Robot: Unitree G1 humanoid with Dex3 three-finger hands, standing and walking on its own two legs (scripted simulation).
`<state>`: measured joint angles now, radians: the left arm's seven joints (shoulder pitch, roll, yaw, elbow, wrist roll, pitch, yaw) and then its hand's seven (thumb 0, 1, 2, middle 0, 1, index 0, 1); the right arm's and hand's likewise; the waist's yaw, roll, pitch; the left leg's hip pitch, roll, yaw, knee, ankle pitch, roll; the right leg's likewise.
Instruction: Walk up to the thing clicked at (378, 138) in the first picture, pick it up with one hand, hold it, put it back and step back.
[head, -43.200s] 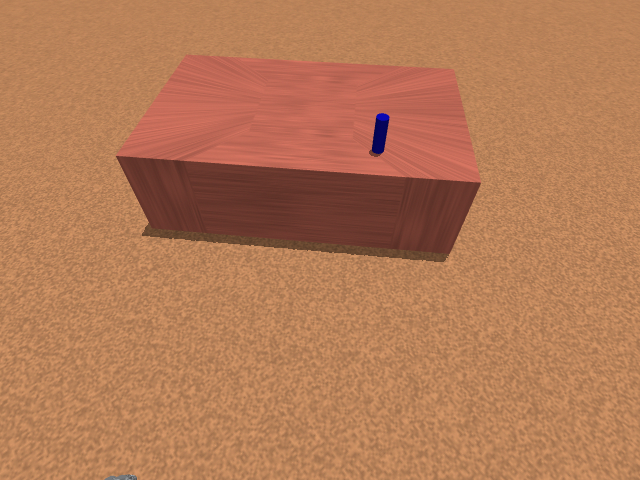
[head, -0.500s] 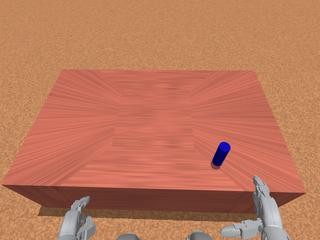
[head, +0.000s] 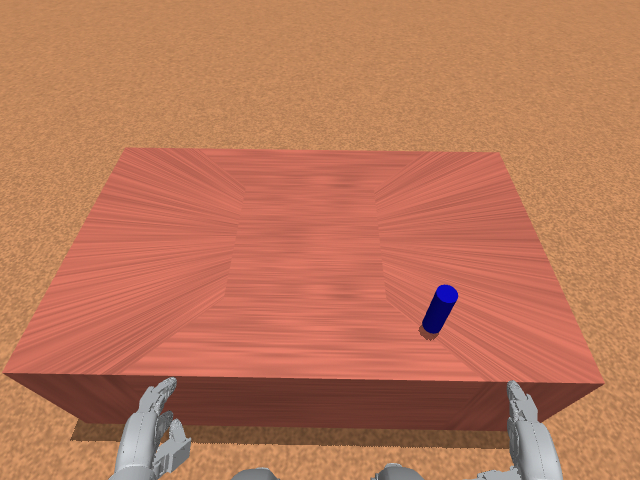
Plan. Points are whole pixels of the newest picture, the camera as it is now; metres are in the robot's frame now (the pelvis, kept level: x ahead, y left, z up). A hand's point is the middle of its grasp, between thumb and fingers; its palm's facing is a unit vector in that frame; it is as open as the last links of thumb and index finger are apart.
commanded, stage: home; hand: right
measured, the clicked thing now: (439, 310) +0.49 -0.23 -0.26
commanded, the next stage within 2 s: stand in 2.00 s
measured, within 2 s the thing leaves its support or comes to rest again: neither
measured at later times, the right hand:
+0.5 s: hand (491, 454) +0.17 -0.19 -0.06, palm faces +0.13 +0.96 -0.27, open 17.2 cm
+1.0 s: hand (491, 449) +0.18 -0.19 -0.06, palm faces +0.12 +0.96 -0.27, open 17.2 cm
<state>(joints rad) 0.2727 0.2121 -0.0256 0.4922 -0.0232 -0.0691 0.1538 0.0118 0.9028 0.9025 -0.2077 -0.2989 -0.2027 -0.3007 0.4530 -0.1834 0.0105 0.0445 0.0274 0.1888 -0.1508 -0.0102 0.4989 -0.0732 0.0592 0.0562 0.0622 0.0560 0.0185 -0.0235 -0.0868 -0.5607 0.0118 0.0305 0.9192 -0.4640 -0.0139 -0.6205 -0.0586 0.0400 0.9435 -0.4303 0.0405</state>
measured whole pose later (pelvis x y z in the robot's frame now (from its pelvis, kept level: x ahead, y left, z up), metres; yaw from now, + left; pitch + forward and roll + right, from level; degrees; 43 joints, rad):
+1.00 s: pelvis +0.01 -0.01 +0.00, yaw +1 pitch +6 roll +2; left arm 0.27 0.21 -0.02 0.52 -0.01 -0.12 0.16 0.01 0.90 0.90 -0.21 -0.30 -0.20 -0.30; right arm 0.45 -0.19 0.01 0.01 0.02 0.24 -0.15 -0.01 0.48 -0.08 0.06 0.06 0.06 0.06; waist 0.02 -0.03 -0.08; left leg -0.55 0.01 0.02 0.90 -0.46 -0.03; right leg -0.61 -0.06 0.03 0.95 -0.45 0.02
